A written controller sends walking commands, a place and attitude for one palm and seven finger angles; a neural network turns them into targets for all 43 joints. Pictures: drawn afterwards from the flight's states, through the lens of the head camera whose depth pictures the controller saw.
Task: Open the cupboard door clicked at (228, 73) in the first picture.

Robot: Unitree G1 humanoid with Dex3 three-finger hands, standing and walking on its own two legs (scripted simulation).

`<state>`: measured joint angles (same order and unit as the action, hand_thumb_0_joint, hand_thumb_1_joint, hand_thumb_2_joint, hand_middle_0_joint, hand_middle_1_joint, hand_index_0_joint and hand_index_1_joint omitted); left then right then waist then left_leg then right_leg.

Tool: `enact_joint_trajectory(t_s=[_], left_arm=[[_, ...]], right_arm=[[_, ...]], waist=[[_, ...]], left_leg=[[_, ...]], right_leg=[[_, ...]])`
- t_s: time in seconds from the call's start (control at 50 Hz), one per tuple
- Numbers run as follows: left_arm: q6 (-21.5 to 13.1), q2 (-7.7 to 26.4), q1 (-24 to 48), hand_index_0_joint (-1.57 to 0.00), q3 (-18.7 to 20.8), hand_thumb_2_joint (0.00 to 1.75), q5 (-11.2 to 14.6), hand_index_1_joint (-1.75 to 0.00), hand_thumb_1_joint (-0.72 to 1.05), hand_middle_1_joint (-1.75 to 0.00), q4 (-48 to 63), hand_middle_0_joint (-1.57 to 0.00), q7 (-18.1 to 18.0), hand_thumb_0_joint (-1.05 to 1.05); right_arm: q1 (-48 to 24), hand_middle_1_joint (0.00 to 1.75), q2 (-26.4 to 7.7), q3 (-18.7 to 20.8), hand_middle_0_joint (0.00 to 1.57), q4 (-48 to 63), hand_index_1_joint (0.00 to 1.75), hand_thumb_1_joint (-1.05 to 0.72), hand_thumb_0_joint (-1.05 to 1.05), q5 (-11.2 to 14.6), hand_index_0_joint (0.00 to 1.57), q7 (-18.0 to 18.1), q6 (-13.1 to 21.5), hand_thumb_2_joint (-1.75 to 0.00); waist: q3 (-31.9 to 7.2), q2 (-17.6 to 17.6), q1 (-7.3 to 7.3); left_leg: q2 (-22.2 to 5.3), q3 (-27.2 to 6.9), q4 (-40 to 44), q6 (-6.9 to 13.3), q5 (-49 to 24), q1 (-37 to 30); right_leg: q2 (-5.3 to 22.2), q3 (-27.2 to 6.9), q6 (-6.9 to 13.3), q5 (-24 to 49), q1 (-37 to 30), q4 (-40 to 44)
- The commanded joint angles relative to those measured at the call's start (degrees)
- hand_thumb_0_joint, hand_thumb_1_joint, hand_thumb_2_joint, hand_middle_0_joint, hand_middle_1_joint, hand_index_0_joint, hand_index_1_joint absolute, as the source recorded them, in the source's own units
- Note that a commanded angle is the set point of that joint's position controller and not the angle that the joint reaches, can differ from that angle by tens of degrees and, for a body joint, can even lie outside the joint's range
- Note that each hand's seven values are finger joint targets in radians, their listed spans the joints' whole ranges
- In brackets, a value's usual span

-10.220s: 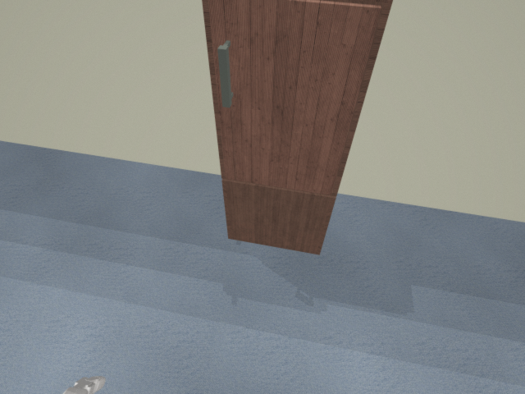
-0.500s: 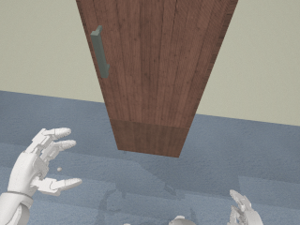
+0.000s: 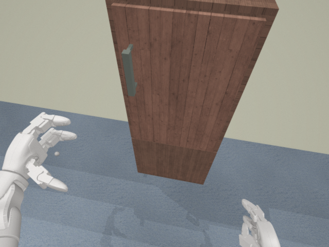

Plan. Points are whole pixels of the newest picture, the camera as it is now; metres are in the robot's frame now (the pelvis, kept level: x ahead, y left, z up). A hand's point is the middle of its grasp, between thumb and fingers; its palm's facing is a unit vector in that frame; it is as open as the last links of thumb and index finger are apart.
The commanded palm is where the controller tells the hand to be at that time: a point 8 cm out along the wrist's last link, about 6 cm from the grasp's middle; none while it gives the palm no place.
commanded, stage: raise the hand with hooked fingers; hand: left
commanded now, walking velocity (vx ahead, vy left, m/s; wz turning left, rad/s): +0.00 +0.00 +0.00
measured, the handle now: (131, 71) +0.59 +0.16 +0.09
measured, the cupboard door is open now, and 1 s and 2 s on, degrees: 0 0 0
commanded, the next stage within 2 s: move the hooked fingers beside the handle in 0.62 s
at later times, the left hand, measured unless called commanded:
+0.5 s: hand (57, 144) +0.29 +0.26 +0.11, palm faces -0.06 -1.00 -0.07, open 14.0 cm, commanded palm +0.26 +0.31 +0.11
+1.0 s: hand (72, 131) +0.33 +0.24 +0.12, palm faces -0.07 -1.00 -0.06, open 14.0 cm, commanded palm +0.31 +0.29 +0.11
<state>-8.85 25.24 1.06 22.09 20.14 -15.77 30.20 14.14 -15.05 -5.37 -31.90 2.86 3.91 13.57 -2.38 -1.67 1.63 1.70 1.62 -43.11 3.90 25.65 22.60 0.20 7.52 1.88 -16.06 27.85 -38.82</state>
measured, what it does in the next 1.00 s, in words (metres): stands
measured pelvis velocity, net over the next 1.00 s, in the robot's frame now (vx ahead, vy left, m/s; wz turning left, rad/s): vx -0.02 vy -0.03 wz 0.00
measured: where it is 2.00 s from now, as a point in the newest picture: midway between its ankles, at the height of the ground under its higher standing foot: outside the picture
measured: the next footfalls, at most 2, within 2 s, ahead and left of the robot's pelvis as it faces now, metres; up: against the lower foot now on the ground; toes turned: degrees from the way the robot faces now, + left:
none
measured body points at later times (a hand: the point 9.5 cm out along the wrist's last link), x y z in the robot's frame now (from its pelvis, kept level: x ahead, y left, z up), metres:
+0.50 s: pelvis +0.00 -0.01 +0.01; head +0.03 -0.01 +0.46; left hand +0.29 +0.32 +0.12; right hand +0.15 -0.25 -0.07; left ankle -0.04 +0.07 -0.71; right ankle +0.04 -0.11 -0.71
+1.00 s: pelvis -0.02 -0.03 +0.00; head +0.02 -0.03 +0.45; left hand +0.32 +0.30 +0.12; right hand +0.14 -0.27 -0.08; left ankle -0.04 +0.07 -0.71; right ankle +0.04 -0.11 -0.71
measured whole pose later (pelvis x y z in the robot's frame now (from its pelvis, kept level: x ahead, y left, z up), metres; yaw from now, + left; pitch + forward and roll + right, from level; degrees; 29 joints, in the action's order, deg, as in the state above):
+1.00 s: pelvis -0.02 -0.03 +0.00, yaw +0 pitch +5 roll -1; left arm -9.8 29.0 19.6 23.2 17.6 -35.6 33.0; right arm 14.7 -17.4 -4.7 -33.7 3.4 5.4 11.5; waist -1.1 -1.1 0.2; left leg 1.1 1.3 -41.5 2.2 23.2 23.7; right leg -0.4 7.8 3.9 -14.4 29.3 -37.9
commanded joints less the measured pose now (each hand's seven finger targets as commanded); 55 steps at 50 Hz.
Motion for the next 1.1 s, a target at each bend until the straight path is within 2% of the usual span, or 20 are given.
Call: enact_joint_trajectory(t_s=[0.0, 0.1, 0.14, 0.28, 0.4, 0.44, 0.5, 0.58, 0.62, 0.68, 0.7, 0.76, 0.78, 0.84, 0.9, 0.94, 0.98, 1.04, 1.06, 1.08], left_arm=[[-2.7, 16.1, 16.6, -0.30, 7.1, 0.30, 1.2, -1.20, -0.50, -1.20, 9.8, -0.30, 1.5, 0.00], [-1.7, 18.5, 20.1, -0.30, 8.7, 0.30, 1.4, -1.20, -0.50, -1.20, 5.2, -0.30, 3.1, 0.00], [-1.1, 16.0, 17.6, -0.30, 7.1, 0.30, 1.7, -1.20, -0.50, -1.20, 2.2, -0.30, 3.7, 0.00], [-2.0, 18.8, 17.8, -0.30, 9.5, 0.30, 1.7, -1.20, -0.50, -1.20, 6.7, -0.30, 3.9, 0.00], [-3.0, 18.4, 18.5, -0.30, 9.7, 0.30, 1.6, -1.20, -0.50, -1.20, 6.9, -0.30, 2.2, 0.00], [-3.3, 17.7, 18.8, -0.30, 8.6, 0.30, 1.1, -1.20, -0.50, -1.20, 7.2, -0.30, 2.0, 0.00], [-3.1, 18.6, 18.5, -0.30, 9.5, 0.30, 1.1, -1.20, -0.50, -1.20, 6.7, -0.30, 2.2, 0.00], [-2.5, 17.0, 18.7, -0.30, 8.3, 0.30, 1.7, -1.20, -0.50, -1.20, 4.3, -0.30, 3.0, 0.00], [-2.6, 17.7, 19.1, -0.30, 8.7, 0.30, 1.5, -1.20, -0.50, -1.20, 4.8, -0.30, 3.0, 0.00], [-2.7, 17.7, 19.1, -0.30, 8.6, 0.30, 1.8, -1.20, -0.50, -1.20, 4.6, -0.30, 3.4, 0.00], [-2.7, 17.0, 19.1, -0.30, 7.9, 0.30, 1.7, -1.20, -0.50, -1.20, 4.3, -0.30, 3.5, 0.00], [-3.3, 17.9, 26.5, -0.30, 7.1, 0.30, 1.4, -1.20, -0.50, -1.20, 3.0, -0.30, 2.8, 0.00], [-3.4, 19.0, 28.6, -0.30, 7.5, 0.30, 1.0, -1.20, -0.50, -1.20, 2.0, -0.30, 2.7, 0.00], [-3.8, 19.2, 33.1, -0.30, 6.5, 0.30, -0.2, -1.20, -0.50, -1.20, -3.4, -0.30, 2.5, 0.00], [-4.4, 21.1, 38.2, -0.30, 6.2, 0.30, -1.1, -1.20, -0.50, -1.20, -6.7, -0.30, 2.9, 0.00], [-4.9, 20.5, 39.8, -0.30, 5.3, 0.30, -1.5, -1.20, -0.50, -1.20, -8.9, -0.30, 2.8, 0.00], [-4.9, 22.3, 38.4, -0.30, 7.3, 0.30, -1.0, -1.20, -0.50, -1.20, -12.4, -0.30, 3.3, 0.00], [-5.0, 23.8, 38.9, -0.30, 8.3, 0.30, -1.7, -1.20, -0.50, -1.20, -15.4, -0.30, 3.4, 0.00], [-4.9, 25.5, 38.1, -0.30, 10.0, 0.30, -1.3, -1.20, -0.50, -1.20, -16.8, -0.30, 3.6, 0.00], [-4.8, 25.7, 38.5, -0.30, 10.0, 0.30, -1.4, -1.20, -0.50, -1.20, -17.9, -0.30, 3.9, 0.00]], right_arm=[[-1.7, 0.30, -9.4, 4.6, 0.20, 7.7, 0.30, -0.90, 0.00, 0.2, 0.20, 0.9, 2.5, -0.90], [-1.0, 0.30, -9.8, 4.6, 0.20, 7.2, 0.30, -0.90, 0.00, 0.3, 0.20, 1.0, 1.8, -0.90], [-0.7, 0.30, -9.8, 4.8, 0.20, 7.5, 0.30, -0.90, 0.00, 0.4, 0.20, 0.8, 1.8, -0.90], [-0.7, 0.30, -10.1, 5.3, 0.20, 8.5, 0.30, -0.90, 0.00, 0.0, 0.20, -0.4, 1.9, -0.90], [-0.7, 0.30, -9.8, 5.3, 0.20, 8.3, 0.30, -0.90, 0.00, 0.1, 0.20, 0.2, 1.7, -0.90], [-1.0, 0.30, -9.7, 5.2, 0.20, 8.1, 0.30, -0.90, 0.00, 0.2, 0.20, 0.5, 1.9, -0.90], [-1.0, 0.30, -9.7, 5.1, 0.20, 8.1, 0.30, -0.90, 0.00, 0.1, 0.20, 0.8, 1.9, -0.90], [-1.6, 0.30, -9.7, 4.9, 0.20, 7.9, 0.30, -0.90, 0.00, 0.4, 0.20, 0.9, 1.8, -0.90], [-1.8, 0.30, -9.7, 4.9, 0.20, 8.0, 0.30, -0.90, 0.00, 0.4, 0.20, 1.1, 2.0, -0.90], [-1.7, 0.30, -9.5, 4.8, 0.20, 8.1, 0.30, -0.90, 0.00, 0.4, 0.20, 1.0, 1.9, -0.90], [-1.9, 0.30, -9.5, 4.8, 0.20, 8.1, 0.30, -0.90, 0.00, 0.5, 0.20, 1.1, 2.0, -0.90], [-1.8, 0.30, -9.7, 4.6, 0.20, 7.3, 0.30, -0.90, 0.00, 0.4, 0.20, 1.7, 1.7, -0.90], [-1.6, 0.30, -9.7, 4.6, 0.20, 6.9, 0.30, -0.90, 0.00, 0.5, 0.20, 1.9, 1.5, -0.90], [-0.6, 0.30, -10.0, 4.6, 0.20, 5.9, 0.30, -0.90, 0.00, 0.6, 0.20, 2.4, 1.2, -0.90], [0.1, 0.30, -10.3, 4.5, 0.20, 5.5, 0.30, -0.90, 0.00, 0.6, 0.20, 2.3, 0.7, -0.90], [0.6, 0.30, -10.3, 4.5, 0.20, 5.4, 0.30, -0.90, 0.00, 0.6, 0.20, 2.2, 0.5, -0.90], [1.5, 0.30, -10.7, 4.6, 0.20, 5.6, 0.30, -0.90, 0.00, 0.4, 0.20, 1.8, 0.0, -0.90], [2.4, 0.30, -11.0, 4.7, 0.20, 5.7, 0.30, -0.90, 0.00, 0.4, 0.20, 1.1, -0.7, -0.90], [2.8, 0.30, -11.4, 4.7, 0.20, 6.2, 0.30, -0.90, 0.00, 0.1, 0.20, 0.8, -1.1, -0.90], [3.2, 0.30, -11.4, 4.7, 0.20, 6.1, 0.30, -0.90, 0.00, 0.3, 0.20, 0.6, -1.5, -0.90]], waist=[[-13.1, -5.7, -0.94], [-12.6, -4.1, -0.90], [-11.6, -2.2, -1.04], [-14.5, -4.0, 0.14], [-12.9, -3.6, -0.70], [-12.5, -6.2, -0.75], [-13.7, -3.8, -0.62], [-10.7, -1.5, -1.10], [-12.4, -3.2, -0.92], [-12.8, -1.4, -0.92], [-12.1, -2.7, -1.07], [-10.4, -1.9, -2.32], [-11.2, -2.9, -2.57], [-11.5, -1.5, -3.38], [-13.3, -3.3, -3.58], [-14.6, -3.1, -3.67], [-16.2, -0.3, -2.88], [-17.0, -1.8, -2.69], [-16.7, -0.3, -2.01], [-16.7, 0.2, -2.45]], left_leg=[[-2.5, -6.5, 9.4, -5.1, -26.6, -2.9], [-2.4, -6.5, 10.4, -5.0, -27.3, -3.3], [-2.4, -6.6, 10.5, -4.9, -26.1, -2.8], [-2.2, -5.9, 10.1, -5.0, -30.1, -3.7], [-1.9, -5.2, 10.8, -4.3, -24.2, -2.3], [-1.9, -5.0, 11.0, -4.1, -22.6, -2.4], [-1.7, -4.8, 10.9, -3.8, -23.2, -2.1], [-1.5, -4.4, 10.9, -3.2, -19.5, 0.2], [-1.3, -4.0, 10.5, -2.9, -19.3, 0.0], [-1.3, -3.8, 10.1, -2.7, -19.8, 0.5], [-1.2, -3.7, 10.1, -2.7, -18.5, 0.8], [-1.2, -3.7, 9.7, -2.5, -15.8, 1.7], [-1.1, -3.6, 9.7, -2.5, -14.5, 2.0], [-1.2, -3.7, 9.5, -2.4, -13.5, 3.2], [-1.1, -3.5, 8.9, -2.4, -13.6, 3.7], [-1.1, -3.6, 8.9, -2.4, -14.2, 3.9], [-1.1, -3.2, 8.1, -2.4, -16.1, 5.7], [-1.0, -2.6, 7.8, -2.4, -17.1, 7.6], [-1.0, -2.6, 7.3, -2.3, -18.1, 8.7], [-1.0, -2.2, 7.2, -2.3, -17.5, 9.9]], right_leg=[[-0.6, -4.0, 0.6, 11.7, -11.1, 3.0], [-0.7, -4.0, 0.6, 12.3, -11.8, 4.1], [-0.6, -3.8, 0.5, 11.3, -10.5, 4.4], [-0.6, -4.5, 0.9, 14.4, -13.0, 3.8], [-0.5, -5.0, 0.7, 12.0, -13.0, 4.8], [-0.3, -5.1, 0.7, 10.8, -12.6, 5.1], [-0.3, -5.4, 0.7, 12.1, -14.6, 5.2], [-0.2, -5.8, 0.5, 10.4, -14.0, 5.8], [0.1, -6.4, 0.5, 10.4, -14.5, 5.8], [0.1, -6.7, 0.4, 11.6, -15.5, 5.6], [0.2, -6.8, 0.3, 10.2, -14.6, 5.9], [0.0, -7.3, 0.3, 7.5, -13.1, 6.2], [0.3, -7.7, 0.2, 6.0, -13.1, 6.5], [0.6, -7.8, 0.0, 4.8, -12.7, 6.4], [0.8, -8.5, 0.2, 5.0, -12.9, 5.9], [0.9, -8.2, 0.2, 6.1, -12.9, 5.3], [0.9, -8.9, 0.3, 8.9, -15.5, 4.6], [1.2, -9.4, 0.3, 10.9, -15.9, 4.0], [1.0, -9.6, 0.5, 12.5, -16.8, 3.5], [1.3, -10.1, 0.2, 12.4, -16.8, 3.6]])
